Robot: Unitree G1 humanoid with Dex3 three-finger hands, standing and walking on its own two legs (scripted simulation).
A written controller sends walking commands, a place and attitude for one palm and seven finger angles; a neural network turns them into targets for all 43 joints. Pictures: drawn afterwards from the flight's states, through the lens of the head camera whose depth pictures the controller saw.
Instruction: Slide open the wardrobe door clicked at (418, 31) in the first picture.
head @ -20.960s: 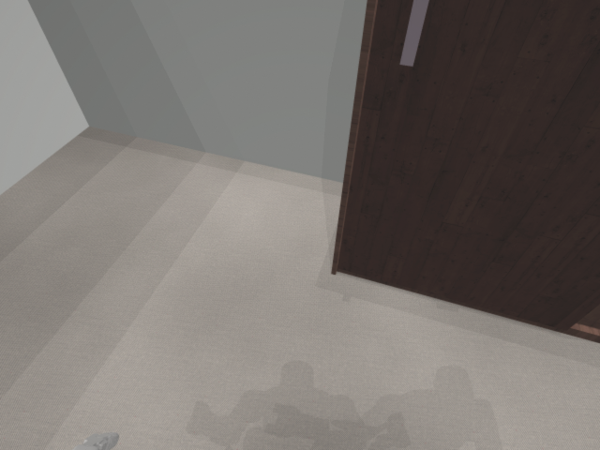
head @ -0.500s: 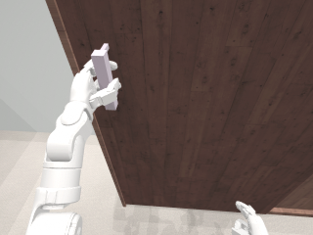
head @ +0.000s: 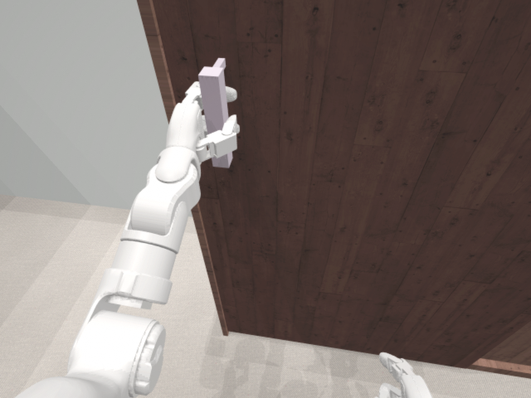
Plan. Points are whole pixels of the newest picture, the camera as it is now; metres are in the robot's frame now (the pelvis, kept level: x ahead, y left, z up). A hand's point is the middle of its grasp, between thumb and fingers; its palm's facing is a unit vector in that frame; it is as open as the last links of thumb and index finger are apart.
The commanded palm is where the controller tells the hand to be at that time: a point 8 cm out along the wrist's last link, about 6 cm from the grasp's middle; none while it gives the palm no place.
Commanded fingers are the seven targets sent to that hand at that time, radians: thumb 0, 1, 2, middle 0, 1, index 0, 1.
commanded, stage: tug the door sideways, standing still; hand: left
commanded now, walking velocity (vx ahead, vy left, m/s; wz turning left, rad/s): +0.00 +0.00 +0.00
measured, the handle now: (221, 114) +0.46 +0.12 +0.22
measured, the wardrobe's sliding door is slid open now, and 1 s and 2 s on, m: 0.00 0.01 0.21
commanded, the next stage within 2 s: step sideways, sliding the door along in 0.22 s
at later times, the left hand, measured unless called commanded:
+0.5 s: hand (231, 138) +0.41 +0.10 +0.21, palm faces +0.10 -0.99 -0.09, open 6.4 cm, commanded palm +0.39 +0.11 +0.22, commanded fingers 0.00 0.90 0.90 -0.45 -1.40 -0.45 -1.40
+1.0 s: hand (244, 138) +0.42 +0.08 +0.20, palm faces +0.29 -0.95 -0.11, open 6.8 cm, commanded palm +0.39 +0.06 +0.21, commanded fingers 0.00 0.90 0.90 -0.45 -1.40 -0.45 -1.40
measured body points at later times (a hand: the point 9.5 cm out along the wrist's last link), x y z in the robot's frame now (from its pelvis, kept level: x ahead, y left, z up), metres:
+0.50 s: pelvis -0.01 -0.02 +0.00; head +0.00 -0.03 +0.44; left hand +0.40 +0.15 +0.21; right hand +0.14 -0.24 -0.11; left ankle -0.03 +0.11 -0.74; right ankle -0.02 -0.12 -0.73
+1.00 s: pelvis +0.05 -0.12 +0.00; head +0.13 -0.11 +0.44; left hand +0.40 +0.13 +0.21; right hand +0.29 -0.28 -0.11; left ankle -0.01 +0.06 -0.74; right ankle +0.10 -0.28 -0.69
